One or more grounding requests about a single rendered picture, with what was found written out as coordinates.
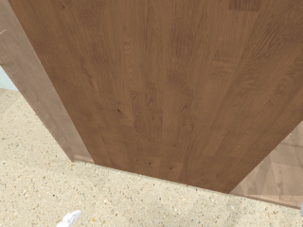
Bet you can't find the left robot hand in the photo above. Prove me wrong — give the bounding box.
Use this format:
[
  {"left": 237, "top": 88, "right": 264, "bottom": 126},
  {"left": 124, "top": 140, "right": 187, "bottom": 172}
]
[{"left": 56, "top": 210, "right": 81, "bottom": 227}]

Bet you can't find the wardrobe door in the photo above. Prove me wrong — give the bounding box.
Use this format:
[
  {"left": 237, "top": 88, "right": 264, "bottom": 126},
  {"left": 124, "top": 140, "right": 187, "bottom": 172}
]
[
  {"left": 8, "top": 0, "right": 303, "bottom": 194},
  {"left": 0, "top": 0, "right": 92, "bottom": 158}
]

